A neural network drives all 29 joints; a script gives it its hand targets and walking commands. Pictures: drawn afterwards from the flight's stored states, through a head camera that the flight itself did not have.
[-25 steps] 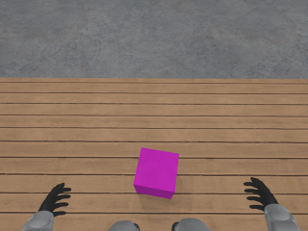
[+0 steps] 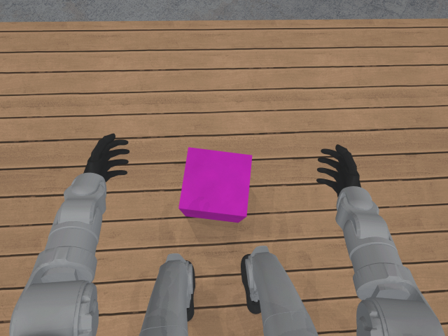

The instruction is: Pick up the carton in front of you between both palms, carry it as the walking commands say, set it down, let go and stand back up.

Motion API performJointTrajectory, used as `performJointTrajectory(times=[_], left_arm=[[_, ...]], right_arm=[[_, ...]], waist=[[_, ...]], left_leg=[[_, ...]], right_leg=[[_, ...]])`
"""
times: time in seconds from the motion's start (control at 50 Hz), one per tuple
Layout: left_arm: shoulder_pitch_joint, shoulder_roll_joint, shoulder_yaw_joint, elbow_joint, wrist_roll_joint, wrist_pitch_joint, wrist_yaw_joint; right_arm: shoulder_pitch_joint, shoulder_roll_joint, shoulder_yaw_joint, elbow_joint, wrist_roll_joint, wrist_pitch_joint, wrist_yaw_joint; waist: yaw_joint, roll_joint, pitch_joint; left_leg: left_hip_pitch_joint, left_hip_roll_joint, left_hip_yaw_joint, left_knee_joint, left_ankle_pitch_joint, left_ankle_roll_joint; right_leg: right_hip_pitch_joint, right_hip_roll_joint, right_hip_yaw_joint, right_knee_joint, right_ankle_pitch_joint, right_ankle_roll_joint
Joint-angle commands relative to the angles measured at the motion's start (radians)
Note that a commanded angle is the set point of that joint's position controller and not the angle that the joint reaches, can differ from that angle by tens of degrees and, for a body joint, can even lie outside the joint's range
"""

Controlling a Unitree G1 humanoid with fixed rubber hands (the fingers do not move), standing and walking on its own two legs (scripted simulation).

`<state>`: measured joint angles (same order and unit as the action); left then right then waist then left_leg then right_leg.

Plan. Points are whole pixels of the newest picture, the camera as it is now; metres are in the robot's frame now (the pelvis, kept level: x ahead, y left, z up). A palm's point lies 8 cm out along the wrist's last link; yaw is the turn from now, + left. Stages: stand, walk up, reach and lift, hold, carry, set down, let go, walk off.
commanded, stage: reach and lift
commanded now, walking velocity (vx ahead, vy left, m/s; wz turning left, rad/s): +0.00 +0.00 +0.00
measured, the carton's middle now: (215, 188) +0.44 -0.02 -0.56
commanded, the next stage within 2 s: none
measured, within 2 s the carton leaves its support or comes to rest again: leaves its support in 1.98 s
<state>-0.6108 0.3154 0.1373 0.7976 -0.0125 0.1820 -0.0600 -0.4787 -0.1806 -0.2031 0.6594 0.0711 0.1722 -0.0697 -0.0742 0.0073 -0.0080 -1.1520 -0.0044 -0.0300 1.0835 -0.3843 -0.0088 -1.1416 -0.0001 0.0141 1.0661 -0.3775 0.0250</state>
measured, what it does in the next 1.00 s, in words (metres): lowers itself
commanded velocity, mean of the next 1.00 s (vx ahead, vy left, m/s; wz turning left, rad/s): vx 0.00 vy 0.00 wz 0.00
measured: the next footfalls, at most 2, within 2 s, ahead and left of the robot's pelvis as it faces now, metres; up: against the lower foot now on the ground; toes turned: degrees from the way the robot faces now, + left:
none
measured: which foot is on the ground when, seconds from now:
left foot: down 0.00-1.00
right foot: down 0.00-1.00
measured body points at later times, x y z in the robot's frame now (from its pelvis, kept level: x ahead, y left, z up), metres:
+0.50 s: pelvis -0.02 +0.01 -0.07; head +0.28 +0.02 +0.27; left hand +0.51 +0.17 -0.20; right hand +0.43 -0.21 -0.19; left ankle +0.06 +0.12 -0.65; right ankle +0.06 -0.13 -0.65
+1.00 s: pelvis -0.06 +0.00 -0.26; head +0.29 +0.01 +0.02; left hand +0.49 +0.16 -0.43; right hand +0.42 -0.21 -0.43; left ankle +0.06 +0.12 -0.65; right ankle +0.06 -0.13 -0.65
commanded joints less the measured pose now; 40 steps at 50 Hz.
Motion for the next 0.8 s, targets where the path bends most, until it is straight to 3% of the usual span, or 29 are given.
performJointTrajectory(times=[0.0, 0.1, 0.2, 0.32, 0.44, 0.54, 0.66, 0.78], left_arm=[[-0.335, 0.151, 0.035, -0.042, 0.001, -0.006, -0.003], [-0.601, 0.17, 0.036, 0.057, 0.0, -0.003, -0.015], [-0.774, 0.176, 0.056, 0.148, 0.03, -0.016, -0.018], [-0.776, 0.127, 0.102, 0.158, 0.098, -0.055, -0.006], [-0.688, 0.05, 0.134, 0.145, 0.126, -0.101, 0.02], [-0.649, 0.032, 0.092, 0.13, 0.087, -0.131, 0.056], [-0.681, 0.093, 0.001, 0.055, -0.016, -0.153, 0.098], [-0.777, 0.152, -0.07, 0.007, -0.104, -0.14, 0.11]], right_arm=[[-0.273, -0.092, -0.044, -0.088, 0.008, -0.005, -0.02], [-0.488, -0.064, -0.089, -0.038, -0.003, 0.004, -0.045], [-0.627, -0.037, -0.152, 0.006, -0.039, -0.007, -0.061], [-0.604, 0.002, -0.212, 0.007, -0.09, -0.061, -0.043], [-0.558, 0.036, -0.229, 0.045, -0.113, -0.124, -0.016], [-0.518, 0.017, -0.22, 0.087, -0.086, -0.159, -0.012], [-0.541, -0.052, -0.134, 0.061, 0.02, -0.187, -0.037], [-0.636, -0.1, -0.054, 0.02, 0.111, -0.171, -0.07]], waist=[[-0.005, 0.05, -0.656], [-0.032, 0.064, -0.741], [-0.053, 0.09, -0.855], [-0.046, 0.11, -0.957], [-0.035, 0.105, -0.926], [-0.03, 0.11, -0.953], [-0.015, 0.132, -1.148], [-0.018, 0.141, -1.205]], left_leg=[[0.303, -0.04, 0.014, -0.091, 0.141, -0.01], [0.215, -0.046, 0.023, -0.065, 0.021, -0.007], [0.176, -0.054, 0.022, -0.036, 0.027, -0.005], [0.18, -0.064, 0.016, -0.006, 0.189, -0.005], [0.017, -0.063, 0.0, 0.136, 0.301, -0.01], [-0.125, -0.06, -0.014, 0.303, 0.384, -0.019], [-0.125, -0.051, -0.015, 0.516, 0.485, -0.031], [-0.194, -0.045, 0.009, 0.654, 0.339, -0.033]], right_leg=[[0.179, 0.037, -0.059, -0.089, 0.154, 0.039], [0.097, 0.043, -0.083, -0.059, 0.043, 0.038], [0.029, 0.051, -0.094, -0.032, 0.059, 0.04], [-0.046, 0.059, -0.096, -0.006, 0.187, 0.048], [-0.258, 0.063, -0.091, 0.13, 0.255, 0.053], [-0.42, 0.073, -0.089, 0.291, 0.313, 0.058], [-0.491, 0.072, -0.096, 0.489, 0.386, 0.066], [-0.517, 0.062, -0.109, 0.632, 0.289, 0.061]])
